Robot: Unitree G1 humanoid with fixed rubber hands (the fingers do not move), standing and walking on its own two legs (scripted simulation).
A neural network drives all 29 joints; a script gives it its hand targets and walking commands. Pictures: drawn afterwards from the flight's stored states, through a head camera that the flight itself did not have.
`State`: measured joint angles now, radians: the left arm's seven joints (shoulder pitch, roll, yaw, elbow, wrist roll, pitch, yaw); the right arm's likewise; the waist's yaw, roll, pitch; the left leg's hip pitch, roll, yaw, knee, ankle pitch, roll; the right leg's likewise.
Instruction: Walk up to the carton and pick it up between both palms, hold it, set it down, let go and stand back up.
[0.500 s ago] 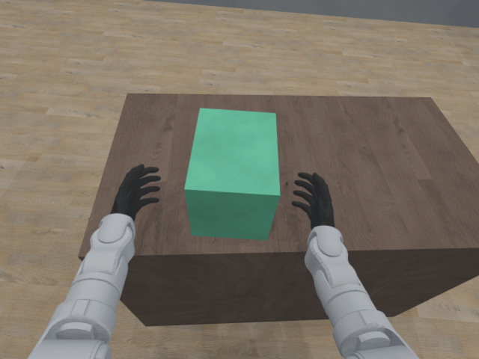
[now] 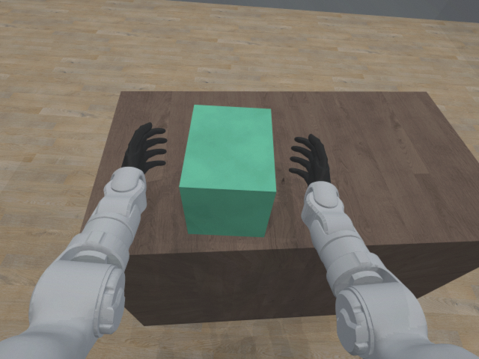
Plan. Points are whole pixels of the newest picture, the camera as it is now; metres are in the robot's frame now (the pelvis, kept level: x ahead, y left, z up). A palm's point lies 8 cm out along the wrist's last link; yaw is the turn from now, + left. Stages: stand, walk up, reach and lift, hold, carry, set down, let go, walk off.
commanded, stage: reach and lift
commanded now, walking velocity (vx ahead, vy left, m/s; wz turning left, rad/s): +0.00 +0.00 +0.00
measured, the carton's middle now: (229, 171) +0.48 +0.01 -0.01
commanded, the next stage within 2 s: none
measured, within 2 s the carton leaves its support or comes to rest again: neither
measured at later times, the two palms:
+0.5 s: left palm (141, 125) +0.48 +0.17 +0.11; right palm (321, 138) +0.46 -0.14 +0.11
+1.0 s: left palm (158, 173) +0.47 +0.15 +0.00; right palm (297, 194) +0.43 -0.12 -0.02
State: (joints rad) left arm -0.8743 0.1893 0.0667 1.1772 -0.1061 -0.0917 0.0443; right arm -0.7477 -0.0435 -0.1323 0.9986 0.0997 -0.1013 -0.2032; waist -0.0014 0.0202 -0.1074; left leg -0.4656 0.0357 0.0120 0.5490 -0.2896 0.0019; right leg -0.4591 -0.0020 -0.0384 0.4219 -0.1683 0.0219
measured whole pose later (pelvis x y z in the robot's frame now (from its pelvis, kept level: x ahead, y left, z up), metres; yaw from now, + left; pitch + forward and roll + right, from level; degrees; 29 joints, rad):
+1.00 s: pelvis +0.00 -0.01 -0.01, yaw +3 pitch +28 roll -2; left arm -1.07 0.19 0.25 1.45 0.08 -0.33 0.03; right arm -0.84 0.11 -0.50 1.10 -0.27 -0.28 -0.15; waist -0.09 -0.02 -0.20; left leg -0.81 0.01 -0.04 0.56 -0.24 -0.01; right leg -0.79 -0.03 -0.09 0.46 -0.16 0.01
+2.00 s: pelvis +0.01 -0.01 +0.00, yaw +3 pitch +26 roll -2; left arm -1.01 0.08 0.59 1.43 0.38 -0.50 0.07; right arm -0.80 0.22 -0.78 1.07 -0.62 -0.51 -0.15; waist -0.05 0.00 -0.11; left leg -0.70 0.02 -0.04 0.44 -0.20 -0.01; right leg -0.67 -0.02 -0.09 0.31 -0.10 0.01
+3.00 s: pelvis +0.01 -0.01 +0.00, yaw +1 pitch +27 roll -2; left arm -0.99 0.06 0.56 1.41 0.39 -0.49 0.10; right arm -0.79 0.18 -0.75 1.13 -0.60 -0.55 -0.17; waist -0.03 -0.01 -0.14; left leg -0.72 0.03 -0.02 0.47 -0.22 -0.01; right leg -0.69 0.00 -0.07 0.32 -0.11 0.01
